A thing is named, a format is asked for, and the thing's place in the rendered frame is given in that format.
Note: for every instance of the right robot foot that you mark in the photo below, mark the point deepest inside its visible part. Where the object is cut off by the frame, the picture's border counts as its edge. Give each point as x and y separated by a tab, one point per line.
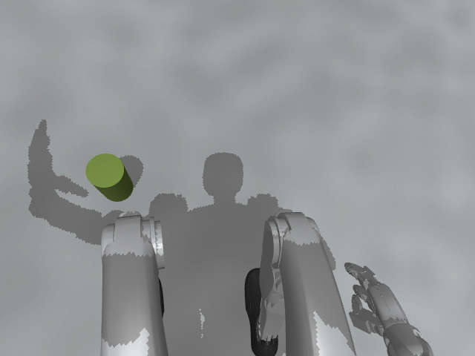
253	302

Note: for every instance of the right robot arm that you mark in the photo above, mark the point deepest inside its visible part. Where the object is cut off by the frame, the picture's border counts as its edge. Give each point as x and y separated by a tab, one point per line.
403	339

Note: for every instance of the right robot hand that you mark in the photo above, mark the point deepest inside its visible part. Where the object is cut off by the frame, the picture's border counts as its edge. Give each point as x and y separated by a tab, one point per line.
379	298

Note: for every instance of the can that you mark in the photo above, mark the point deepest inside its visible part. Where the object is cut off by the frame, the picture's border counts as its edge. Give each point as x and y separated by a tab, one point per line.
107	173

